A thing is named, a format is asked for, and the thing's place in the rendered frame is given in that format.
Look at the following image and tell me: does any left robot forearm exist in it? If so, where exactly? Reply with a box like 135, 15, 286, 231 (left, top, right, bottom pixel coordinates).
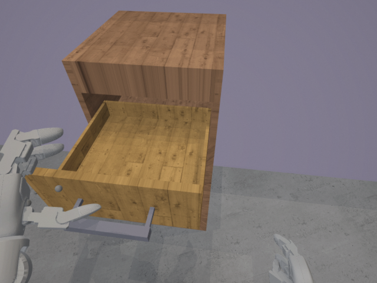
0, 235, 32, 283

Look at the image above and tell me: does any cabinet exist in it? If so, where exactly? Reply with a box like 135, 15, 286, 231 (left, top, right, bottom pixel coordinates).
62, 11, 226, 231

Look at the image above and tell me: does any left robot hand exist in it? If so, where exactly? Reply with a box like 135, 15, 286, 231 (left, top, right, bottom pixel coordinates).
0, 127, 101, 238

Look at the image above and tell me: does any right robot hand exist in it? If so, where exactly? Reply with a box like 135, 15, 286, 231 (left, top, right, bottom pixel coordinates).
269, 234, 314, 283

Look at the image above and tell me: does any handle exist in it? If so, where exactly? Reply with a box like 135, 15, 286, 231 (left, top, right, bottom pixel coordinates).
63, 198, 155, 242

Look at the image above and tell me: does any drawer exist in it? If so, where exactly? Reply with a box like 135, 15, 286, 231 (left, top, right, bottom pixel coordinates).
25, 100, 211, 230

